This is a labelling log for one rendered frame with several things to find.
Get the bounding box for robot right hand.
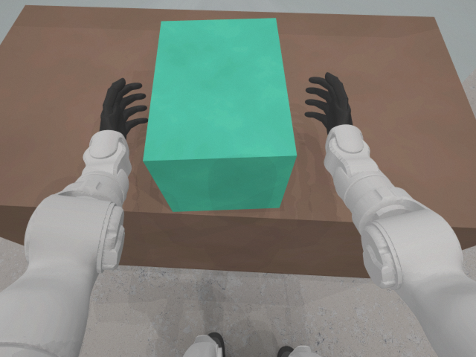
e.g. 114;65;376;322
305;72;353;134

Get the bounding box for pedestal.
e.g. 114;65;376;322
0;5;476;278

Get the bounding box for left robot shin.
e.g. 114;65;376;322
194;335;217;346

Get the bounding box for carton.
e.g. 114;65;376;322
143;18;297;212

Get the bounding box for robot right upper arm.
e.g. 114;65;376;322
361;209;476;357

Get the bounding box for left robot forearm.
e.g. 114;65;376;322
24;130;132;265

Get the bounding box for robot left hand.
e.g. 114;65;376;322
100;78;148;139

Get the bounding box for robot shin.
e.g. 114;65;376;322
194;335;217;346
290;346;311;356

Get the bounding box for robot left upper arm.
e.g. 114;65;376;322
0;194;125;357

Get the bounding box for right robot forearm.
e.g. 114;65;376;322
324;124;463;267

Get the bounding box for right robot shin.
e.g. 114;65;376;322
290;346;311;356

